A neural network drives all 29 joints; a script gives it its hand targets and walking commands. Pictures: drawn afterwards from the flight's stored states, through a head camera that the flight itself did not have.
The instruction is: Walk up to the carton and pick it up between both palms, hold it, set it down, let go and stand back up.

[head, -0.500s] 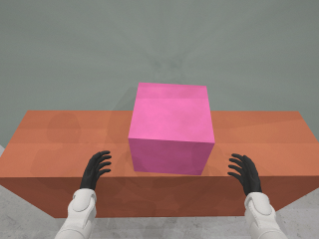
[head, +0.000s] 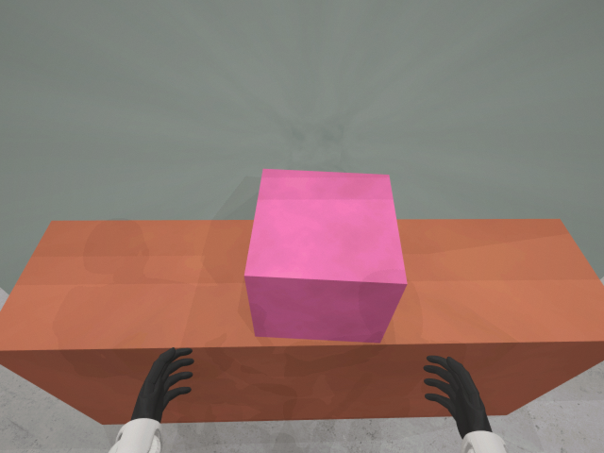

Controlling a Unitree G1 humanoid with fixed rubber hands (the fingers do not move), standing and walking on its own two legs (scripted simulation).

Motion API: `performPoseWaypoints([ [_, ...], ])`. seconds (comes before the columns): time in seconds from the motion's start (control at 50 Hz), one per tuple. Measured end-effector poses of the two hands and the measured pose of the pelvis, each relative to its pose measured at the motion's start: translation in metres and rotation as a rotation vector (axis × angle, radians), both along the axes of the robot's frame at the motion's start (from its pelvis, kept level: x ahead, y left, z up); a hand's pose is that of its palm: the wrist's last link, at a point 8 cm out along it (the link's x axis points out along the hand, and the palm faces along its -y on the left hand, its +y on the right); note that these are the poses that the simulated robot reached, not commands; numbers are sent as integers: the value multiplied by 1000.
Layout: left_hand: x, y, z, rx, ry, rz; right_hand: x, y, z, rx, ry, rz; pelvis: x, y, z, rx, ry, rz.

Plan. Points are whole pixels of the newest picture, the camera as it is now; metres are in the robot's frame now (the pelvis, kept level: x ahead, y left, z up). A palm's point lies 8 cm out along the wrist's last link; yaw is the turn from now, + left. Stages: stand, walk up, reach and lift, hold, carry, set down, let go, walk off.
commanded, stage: set down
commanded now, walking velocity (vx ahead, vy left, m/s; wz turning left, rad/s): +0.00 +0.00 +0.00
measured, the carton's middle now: (321, 256) +0.47 -0.02 -0.09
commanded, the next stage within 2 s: let go in 0.60 s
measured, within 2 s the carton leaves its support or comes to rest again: neither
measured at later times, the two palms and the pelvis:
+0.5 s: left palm (139, 429) +0.17 +0.24 -0.08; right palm (469, 432) +0.17 -0.21 -0.07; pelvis +0.02 +0.02 +0.01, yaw -1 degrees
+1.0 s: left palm (132, 436) +0.16 +0.24 -0.07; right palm (473, 449) +0.15 -0.21 -0.07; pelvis +0.01 +0.02 +0.01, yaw -1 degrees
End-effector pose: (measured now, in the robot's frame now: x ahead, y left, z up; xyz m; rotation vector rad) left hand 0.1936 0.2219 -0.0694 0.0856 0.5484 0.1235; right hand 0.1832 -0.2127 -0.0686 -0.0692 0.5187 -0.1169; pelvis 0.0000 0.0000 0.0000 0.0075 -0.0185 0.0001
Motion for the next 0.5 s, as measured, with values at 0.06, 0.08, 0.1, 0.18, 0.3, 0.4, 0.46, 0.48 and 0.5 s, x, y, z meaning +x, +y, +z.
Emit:
performPoseWaypoints([
  [0.06,-3,4,0,11,25,-3,-2,1,1,-7,15,0,4,2,2,-2,-14,-6],
  [0.08,-3,5,0,14,31,-5,-3,1,1,-10,19,1,5,2,2,-3,-19,-8],
  [0.1,-3,6,1,17,37,-6,-3,1,1,-13,23,3,6,3,3,-4,-23,-9],
  [0.18,-4,9,3,24,63,-14,-4,1,3,-28,39,8,12,7,5,-9,-41,-13],
  [0.3,-10,11,2,23,122,-22,-8,2,4,-48,77,17,18,12,7,-15,-62,-15],
  [0.4,-19,11,-5,25,201,-27,-14,3,-1,-64,135,21,19,16,8,-21,-71,-12],
  [0.46,-22,12,-9,35,242,-24,-14,2,-5,-68,168,20,18,18,7,-22,-71,-14],
  [0.48,-22,13,-9,38,251,-21,-14,2,-5,-68,176,21,18,18,7,-22,-70,-14],
  [0.5,-23,13,-9,42,260,-21,-13,2,-6,-69,184,23,17,19,7,-23,-70,-15],
])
